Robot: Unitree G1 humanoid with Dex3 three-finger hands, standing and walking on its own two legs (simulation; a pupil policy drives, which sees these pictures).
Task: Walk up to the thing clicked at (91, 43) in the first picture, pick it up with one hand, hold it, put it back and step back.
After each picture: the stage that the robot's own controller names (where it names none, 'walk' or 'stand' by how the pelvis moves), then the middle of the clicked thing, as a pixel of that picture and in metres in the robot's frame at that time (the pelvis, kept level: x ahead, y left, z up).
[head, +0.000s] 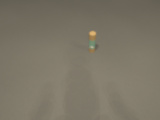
stand; (92, 42) +1.27 -0.07 -0.65
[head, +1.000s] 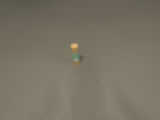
walk; (75, 55) +1.12 +0.19 -0.63
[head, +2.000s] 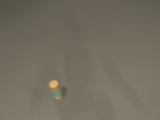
walk; (56, 91) +0.66 +0.31 -0.65
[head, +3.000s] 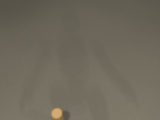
walk; out of the picture +0.43 +0.20 -0.63
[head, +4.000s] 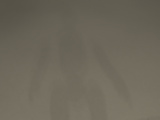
stand; out of the picture +0.36 +0.22 -0.65
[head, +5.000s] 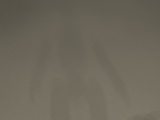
stand; out of the picture +0.35 +0.22 -0.66
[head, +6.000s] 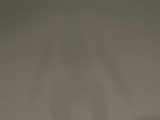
stand; out of the picture +0.35 +0.23 -0.66
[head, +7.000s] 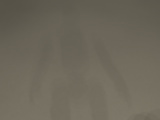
stand; out of the picture +0.34 +0.23 -0.66
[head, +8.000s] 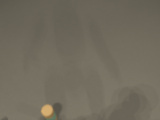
go down; (49, 115) +0.37 +0.22 -0.62
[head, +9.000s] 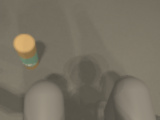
go down; (28, 54) +0.45 +0.22 -0.25
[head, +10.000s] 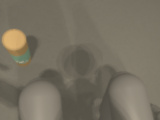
close in; (19, 51) +0.45 +0.21 -0.23
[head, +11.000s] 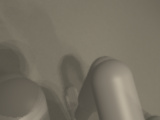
close; out of the picture +0.44 +0.24 -0.17
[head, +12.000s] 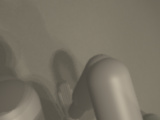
lift; out of the picture +0.44 +0.26 -0.17
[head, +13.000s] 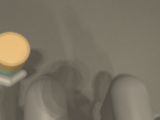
lift; (9, 61) +0.35 +0.24 -0.05
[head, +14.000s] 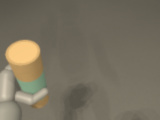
hold; (32, 80) +0.31 +0.17 +0.09
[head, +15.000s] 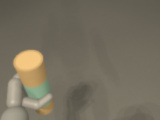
hold; (38, 87) +0.31 +0.16 +0.04
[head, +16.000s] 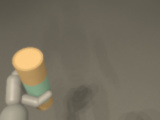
hold; (37, 84) +0.31 +0.16 +0.06
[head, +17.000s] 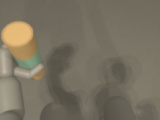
crouch; (28, 57) +0.41 +0.17 -0.03
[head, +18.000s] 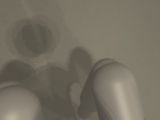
lower; out of the picture +0.47 +0.24 -0.16
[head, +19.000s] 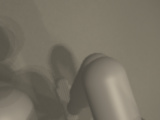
lower; out of the picture +0.46 +0.26 -0.17
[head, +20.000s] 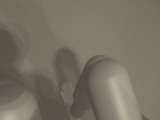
lower; out of the picture +0.46 +0.25 -0.17
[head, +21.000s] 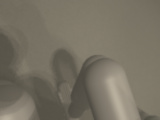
lower; out of the picture +0.46 +0.25 -0.17
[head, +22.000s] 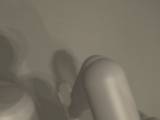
loosen; out of the picture +0.46 +0.25 -0.17
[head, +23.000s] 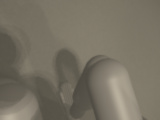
open; out of the picture +0.44 +0.23 -0.18
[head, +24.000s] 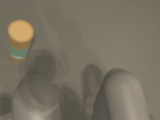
stand; (19, 45) +0.45 +0.20 -0.21
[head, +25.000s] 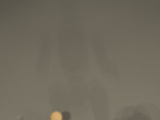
stand; out of the picture +0.37 +0.16 -0.57
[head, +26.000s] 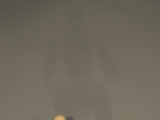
stand; out of the picture +0.38 +0.16 -0.60
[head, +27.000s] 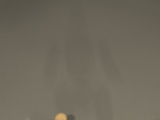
stand; out of the picture +0.39 +0.16 -0.60
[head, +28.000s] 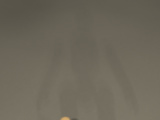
walk; out of the picture +0.40 +0.16 -0.65
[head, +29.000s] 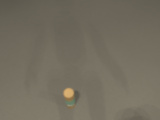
walk; (69, 99) +0.49 +0.13 -0.64
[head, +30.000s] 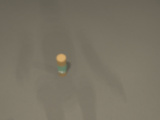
walk; (61, 66) +0.73 +0.15 -0.63
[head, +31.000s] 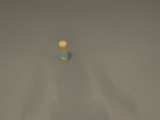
stand; (63, 53) +1.02 +0.20 -0.63
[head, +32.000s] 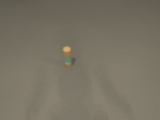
stand; (67, 58) +1.02 +0.18 -0.65
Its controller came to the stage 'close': yes
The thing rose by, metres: 0.70
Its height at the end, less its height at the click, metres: +0.00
